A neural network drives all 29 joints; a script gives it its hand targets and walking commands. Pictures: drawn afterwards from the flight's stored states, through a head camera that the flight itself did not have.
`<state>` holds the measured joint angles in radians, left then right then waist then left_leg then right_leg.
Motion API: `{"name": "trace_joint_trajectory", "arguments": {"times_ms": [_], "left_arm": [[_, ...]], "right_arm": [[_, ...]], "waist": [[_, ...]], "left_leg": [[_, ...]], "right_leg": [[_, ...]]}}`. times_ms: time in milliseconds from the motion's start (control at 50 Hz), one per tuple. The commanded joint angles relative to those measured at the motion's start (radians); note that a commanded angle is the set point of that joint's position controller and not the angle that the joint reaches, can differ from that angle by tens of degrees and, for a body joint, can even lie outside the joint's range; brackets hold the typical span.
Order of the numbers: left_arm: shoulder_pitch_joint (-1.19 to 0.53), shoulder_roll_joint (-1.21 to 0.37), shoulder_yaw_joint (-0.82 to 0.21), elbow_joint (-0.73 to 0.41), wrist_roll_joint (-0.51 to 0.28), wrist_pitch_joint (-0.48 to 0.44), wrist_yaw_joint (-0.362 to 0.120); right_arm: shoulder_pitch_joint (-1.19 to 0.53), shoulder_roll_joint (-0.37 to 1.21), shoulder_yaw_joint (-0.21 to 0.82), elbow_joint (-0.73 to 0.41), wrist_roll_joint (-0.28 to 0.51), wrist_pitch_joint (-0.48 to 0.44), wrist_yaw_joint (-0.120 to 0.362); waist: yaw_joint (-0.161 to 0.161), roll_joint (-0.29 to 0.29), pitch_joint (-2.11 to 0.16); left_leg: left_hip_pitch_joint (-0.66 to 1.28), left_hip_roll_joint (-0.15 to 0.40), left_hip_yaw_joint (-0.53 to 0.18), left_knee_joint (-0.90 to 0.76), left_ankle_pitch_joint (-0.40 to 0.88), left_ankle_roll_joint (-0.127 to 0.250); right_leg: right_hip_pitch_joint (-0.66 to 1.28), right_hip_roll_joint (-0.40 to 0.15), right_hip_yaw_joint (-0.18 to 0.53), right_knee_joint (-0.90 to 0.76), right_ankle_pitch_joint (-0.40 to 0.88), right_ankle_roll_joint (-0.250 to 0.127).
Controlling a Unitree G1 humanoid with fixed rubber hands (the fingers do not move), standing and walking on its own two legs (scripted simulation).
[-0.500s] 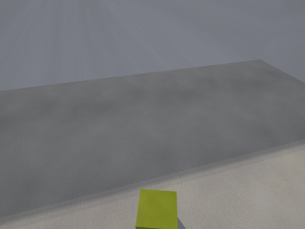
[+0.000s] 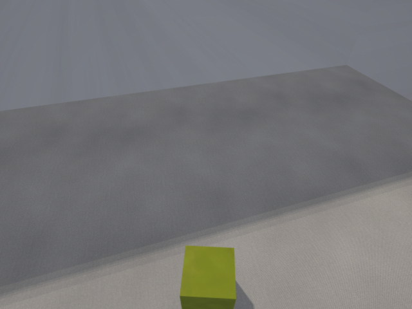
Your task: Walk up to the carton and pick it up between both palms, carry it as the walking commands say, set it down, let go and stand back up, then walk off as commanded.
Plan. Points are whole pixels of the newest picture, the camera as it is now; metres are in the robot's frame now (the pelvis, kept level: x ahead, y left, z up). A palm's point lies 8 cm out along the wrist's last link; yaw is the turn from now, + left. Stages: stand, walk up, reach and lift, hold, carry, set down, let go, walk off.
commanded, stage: walk off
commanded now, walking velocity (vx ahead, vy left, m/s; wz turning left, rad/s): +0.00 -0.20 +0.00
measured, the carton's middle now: (208, 282) +0.45 -0.02 -0.65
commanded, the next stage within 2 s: stand in 1.26 s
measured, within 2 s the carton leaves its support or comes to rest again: neither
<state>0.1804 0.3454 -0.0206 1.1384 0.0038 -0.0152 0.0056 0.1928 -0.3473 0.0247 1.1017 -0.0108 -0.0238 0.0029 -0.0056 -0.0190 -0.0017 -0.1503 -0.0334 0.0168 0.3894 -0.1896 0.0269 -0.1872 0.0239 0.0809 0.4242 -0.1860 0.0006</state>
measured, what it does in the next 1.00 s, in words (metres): steps to the right: right foot, then left foot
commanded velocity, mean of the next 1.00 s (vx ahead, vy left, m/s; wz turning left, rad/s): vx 0.00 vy -0.20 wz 0.00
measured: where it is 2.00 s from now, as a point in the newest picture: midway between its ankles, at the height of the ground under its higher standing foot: outside the picture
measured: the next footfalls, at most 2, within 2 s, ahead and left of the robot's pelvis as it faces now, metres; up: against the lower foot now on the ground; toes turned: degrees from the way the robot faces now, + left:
right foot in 0.36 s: +0.04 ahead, -0.22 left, +0.00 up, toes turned -6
left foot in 0.64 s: +0.05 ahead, -0.05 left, +0.00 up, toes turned +4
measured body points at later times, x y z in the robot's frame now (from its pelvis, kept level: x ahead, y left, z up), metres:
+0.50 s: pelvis +0.01 -0.10 -0.02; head +0.02 -0.12 +0.43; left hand +0.04 +0.15 -0.16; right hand +0.03 -0.39 -0.17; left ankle -0.02 +0.02 -0.68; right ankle +0.00 -0.21 -0.74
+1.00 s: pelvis -0.01 -0.20 +0.00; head +0.01 -0.16 +0.44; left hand +0.08 +0.05 -0.17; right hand -0.06 -0.45 -0.14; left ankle +0.01 -0.05 -0.74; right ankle -0.03 -0.39 -0.70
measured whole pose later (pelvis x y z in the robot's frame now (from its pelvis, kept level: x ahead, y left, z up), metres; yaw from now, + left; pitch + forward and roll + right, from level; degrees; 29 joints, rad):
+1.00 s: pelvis -0.01 -0.20 +0.00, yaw -8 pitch +0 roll -2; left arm 0.20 0.28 0.07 1.02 0.02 0.09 -0.02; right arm 0.31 -0.16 -0.03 1.07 -0.04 0.01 -0.05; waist -0.05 -0.07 0.02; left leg -0.23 0.16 0.14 0.48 -0.24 -0.06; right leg -0.41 -0.07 0.04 0.83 -0.33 0.10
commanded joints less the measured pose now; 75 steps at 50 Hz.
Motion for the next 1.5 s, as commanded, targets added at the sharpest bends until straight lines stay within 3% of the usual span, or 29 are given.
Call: {"name": "trace_joint_trajectory", "arguments": {"times_ms": [0,120,240,260,280,300,320,400,480,540,560,580,600,640,700,780,940,1000,1020,1040,1080,1160,1260,1340,1360,1380,1400,1420,1480], "left_arm": [[0.037,0.103,0.02,-0.029,-0.007,0.041,0.021],[0.063,0.089,0.046,-0.053,0.024,0.057,0.011],[0.178,-0.015,0.042,-0.043,0.017,0.052,0.002],[0.192,0.012,0.051,-0.04,0.025,0.049,0.003],[0.196,0.076,0.066,-0.048,0.032,0.044,0.004],[0.2,0.148,0.08,-0.061,0.018,0.047,0.01],[0.207,0.146,0.074,-0.066,0.014,0.049,0.012],[0.107,0.057,0.061,-0.113,0.027,0.059,0.024],[0.085,0.029,0.056,-0.121,0.036,0.071,0.035],[0.063,-0.004,0.046,-0.123,0.008,0.076,0.032],[0.067,-0.014,0.046,-0.128,0.001,0.076,0.034],[0.088,-0.077,0.035,-0.153,-0.01,0.071,0.034],[0.056,-0.046,0.06,-0.159,0.016,0.082,0.037],[0.06,-0.012,0.073,-0.147,0.036,0.091,0.015],[0.058,-0.004,0.091,-0.143,0.049,0.091,0.002],[0.087,-0.042,0.1,-0.132,0.03,0.098,-0.009],[0.007,-0.054,0.088,-0.185,0.024,0.089,-0.034],[0.135,0.001,0.11,-0.138,0.039,0.066,-0.029],[0.212,0.091,0.13,-0.125,0.045,0.049,-0.027],[0.19,0.16,0.138,-0.146,0.031,0.048,-0.017],[0.121,0.084,0.113,-0.158,0.037,0.051,-0.001],[0.023,-0.003,0.08,-0.211,0.039,0.054,0.013],[0.036,-0.044,0.063,-0.189,0.028,0.049,0.032],[0.071,-0.056,0.053,-0.162,0.006,0.049,0.047],[0.095,-0.067,0.048,-0.157,-0.006,0.047,0.046],[0.118,-0.118,0.041,-0.158,-0.021,0.046,0.043],[0.096,-0.095,0.055,-0.162,-0.019,0.052,0.045],[0.1,-0.075,0.064,-0.148,-0.002,0.061,0.041],[0.063,-0.073,0.058,-0.153,0.026,0.055,0.018]], "right_arm": [[-0.02,-0.19,-0.036,-0.082,-0.016,0.019,-0.016],[0.009,-0.223,-0.075,-0.09,-0.025,0.025,-0.045],[-0.085,-0.176,-0.085,-0.111,-0.025,0.05,-0.046],[-0.041,-0.165,-0.086,-0.099,-0.021,0.053,-0.044],[0.023,-0.117,-0.081,-0.094,-0.016,0.053,-0.04],[-0.006,-0.028,-0.06,-0.121,-0.011,0.062,-0.042],[-0.051,-0.033,-0.065,-0.127,-0.011,0.073,-0.056],[-0.027,-0.025,-0.071,-0.109,0.002,0.079,-0.054],[0.029,0.007,-0.061,-0.099,0.005,0.059,-0.062],[0.151,0.033,-0.055,-0.058,0.015,0.048,-0.078],[0.227,-0.003,-0.062,-0.039,0.008,0.043,-0.085],[0.272,-0.119,-0.083,-0.036,-0.02,0.041,-0.09],[0.221,-0.156,-0.088,-0.055,-0.023,0.055,-0.091],[0.108,-0.11,-0.086,-0.07,-0.027,0.06,-0.094],[0.074,0.009,-0.06,-0.088,-0.024,0.04,-0.078],[0.063,-0.014,-0.075,-0.077,-0.021,0.02,-0.077],[0.134,-0.088,-0.124,-0.074,-0.031,0.039,-0.062],[0.183,-0.041,-0.122,-0.066,-0.033,0.055,-0.054],[0.207,0.015,-0.115,-0.089,-0.035,0.056,-0.052],[0.127,0.078,-0.095,-0.121,-0.034,0.068,-0.062],[0.04,0.046,-0.109,-0.143,-0.017,0.085,-0.068],[0.125,0.04,-0.113,-0.101,-0.011,0.087,-0.056],[0.098,0.062,-0.099,-0.123,-0.011,0.077,-0.064],[0.193,0.096,-0.081,-0.096,-0.007,0.052,-0.062],[0.232,0.079,-0.078,-0.086,-0.011,0.045,-0.061],[0.238,0.034,-0.075,-0.086,-0.027,0.037,-0.063],[0.158,-0.008,-0.076,-0.115,-0.026,0.037,-0.061],[0.087,-0.006,-0.078,-0.133,-0.025,0.035,-0.06],[0.01,0.105,-0.047,-0.134,-0.02,0.018,-0.056]], "waist": [[-0.02,0.063,0.04],[-0.036,0.186,0.01],[0.033,0.201,0.01],[0.029,0.138,0.009],[0.014,-0.103,-0.016],[0.029,-0.352,-0.017],[0.039,-0.293,-0.036],[0.014,-0.155,-0.032],[0.001,-0.203,-0.063],[-0.057,-0.137,-0.091],[-0.09,-0.024,-0.088],[-0.096,0.308,-0.079],[-0.086,0.301,-0.009],[-0.022,0.098,0.06],[-0.013,0.155,0.12],[0.009,0.195,0.082],[-0.056,0.374,0.053],[-0.005,0.162,0.008],[0.017,-0.195,-0.061],[0.044,-0.391,-0.054],[0.06,-0.234,-0.062],[0.004,-0.228,-0.029],[-0.005,-0.244,-0.018],[-0.065,-0.038,-0.027],[-0.085,0.084,-0.031],[-0.066,0.293,-0.013],[-0.051,0.322,0.053],[-0.021,0.239,0.075],[-0.01,0.239,0.133]], "left_leg": [[-0.062,0.265,-0.247,-0.123,-0.076,0.036],[-0.013,0.5,-0.367,-0.117,0.208,0.221],[-0.103,0.33,-0.113,0.052,0.227,0.08],[-0.136,0.282,-0.069,0.132,0.186,0.03],[-0.206,0.171,0.044,0.34,0.02,-0.029],[-0.4,0.033,0.115,0.565,-0.46,-0.085],[-0.389,0.051,0.026,0.74,-0.535,-0.065],[-0.389,0.094,0.025,0.801,-0.388,-0.048],[-0.294,0.106,0.044,0.48,-0.339,-0.04],[-0.072,0.106,0.059,0.155,-0.124,-0.023],[0.06,0.171,-0.008,0.011,0.021,-0.013],[0.156,0.488,-0.371,-0.114,0.177,0.067],[0.065,0.617,-0.489,-0.127,0.281,0.17],[-0.104,0.526,-0.324,-0.16,0.103,0.186],[-0.125,0.407,-0.219,-0.166,0.021,0.109],[-0.103,0.373,-0.096,-0.138,0.075,0.103],[-0.084,0.348,-0.029,-0.075,0.053,0.083],[-0.214,0.315,0.016,0.148,0.052,0.018],[-0.347,0.182,0.124,0.408,-0.237,-0.044],[-0.452,0.055,0.082,0.628,-0.529,-0.064],[-0.44,0.096,-0.006,0.808,-0.424,-0.033],[-0.436,0.106,0.035,0.83,-0.292,-0.022],[-0.29,0.111,0.054,0.508,-0.322,-0.024],[-0.045,0.134,0.003,0.092,-0.153,0.014],[0.058,0.212,-0.086,-0.02,-0.042,0.033],[0.071,0.418,-0.29,-0.108,0.065,0.092],[-0.06,0.527,-0.387,-0.16,0.144,0.193],[-0.153,0.505,-0.322,-0.155,0.139,0.225],[-0.155,0.349,-0.177,-0.163,0.048,0.132]], "right_leg": [[-0.096,-0.064,0.056,0.027,0.033,0.013],[-0.275,-0.079,-0.006,0.46,-0.31,0.037],[-0.101,-0.066,-0.104,0.11,-0.119,0.038],[-0.035,-0.069,-0.069,-0.011,-0.003,0.034],[0.02,-0.208,0.121,-0.114,0.201,-0.006],[0.083,-0.322,0.294,-0.119,0.49,-0.117],[0.03,-0.313,0.221,-0.071,0.592,-0.199],[-0.032,-0.226,0.091,-0.056,0.406,-0.176],[0.007,-0.214,0.102,-0.023,0.41,-0.182],[-0.06,-0.208,0.103,0.022,0.29,-0.15],[-0.166,-0.187,0.083,0.089,0.131,-0.107],[-0.382,-0.06,-0.032,0.363,-0.165,-0.017],[-0.491,0.006,-0.013,0.599,-0.417,0.011],[-0.416,-0.002,0.068,0.76,-0.283,0.001],[-0.415,-0.038,0.052,0.759,-0.181,0.036],[-0.367,-0.037,0.003,0.686,-0.126,0.087],[-0.175,-0.068,-0.145,0.206,-0.249,0.092],[0.084,-0.068,-0.127,-0.042,-0.091,0.064],[0.18,-0.299,0.116,-0.112,0.153,0.022],[0.095,-0.372,0.239,-0.122,0.259,-0.097],[-0.016,-0.316,0.089,-0.139,0.076,-0.152],[-0.035,-0.218,0.029,-0.101,0.095,-0.128],[-0.081,-0.251,0.092,-0.086,0.176,-0.184],[-0.146,-0.289,0.134,-0.039,0.15,-0.151],[-0.233,-0.258,0.103,0.002,0.068,-0.108],[-0.314,-0.127,-0.024,0.158,-0.077,-0.037],[-0.324,-0.047,-0.091,0.288,-0.297,0.005],[-0.254,-0.057,-0.054,0.416,-0.304,0.001],[-0.231,-0.065,-0.063,0.381,-0.208,-0.02]]}}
